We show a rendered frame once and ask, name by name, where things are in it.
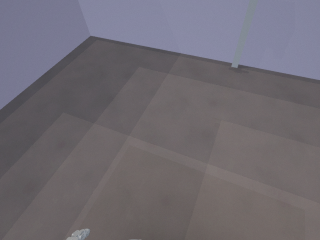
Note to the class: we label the robot left hand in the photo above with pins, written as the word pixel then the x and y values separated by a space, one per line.
pixel 79 234

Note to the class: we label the panel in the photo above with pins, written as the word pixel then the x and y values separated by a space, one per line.
pixel 244 32

